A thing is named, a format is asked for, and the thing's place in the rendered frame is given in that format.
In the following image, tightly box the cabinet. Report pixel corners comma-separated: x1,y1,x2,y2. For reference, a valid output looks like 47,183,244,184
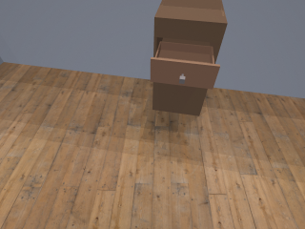
152,0,228,116

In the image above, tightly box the handle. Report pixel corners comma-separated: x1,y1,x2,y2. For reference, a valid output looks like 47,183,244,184
179,73,186,84

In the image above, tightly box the drawer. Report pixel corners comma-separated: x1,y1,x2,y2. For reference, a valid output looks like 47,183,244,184
150,41,220,90

